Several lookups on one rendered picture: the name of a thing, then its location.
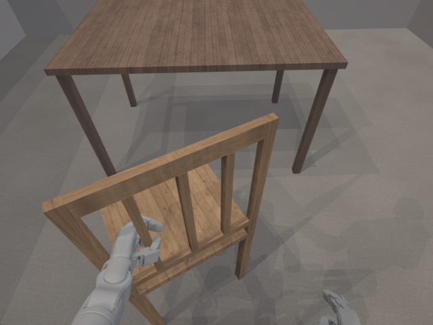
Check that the chair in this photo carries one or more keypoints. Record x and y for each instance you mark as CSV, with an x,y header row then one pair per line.
x,y
180,191

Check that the left robot forearm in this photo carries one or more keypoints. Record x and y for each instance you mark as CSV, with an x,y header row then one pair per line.
x,y
105,305

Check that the robot left hand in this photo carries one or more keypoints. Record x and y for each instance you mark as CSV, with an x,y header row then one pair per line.
x,y
127,241

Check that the robot right hand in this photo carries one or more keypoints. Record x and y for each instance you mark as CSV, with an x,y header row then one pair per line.
x,y
340,306

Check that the table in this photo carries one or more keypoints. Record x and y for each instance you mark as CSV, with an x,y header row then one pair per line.
x,y
168,36

